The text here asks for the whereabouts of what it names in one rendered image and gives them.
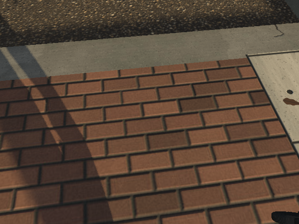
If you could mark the right robot hand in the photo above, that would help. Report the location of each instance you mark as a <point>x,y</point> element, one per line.
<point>283,217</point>

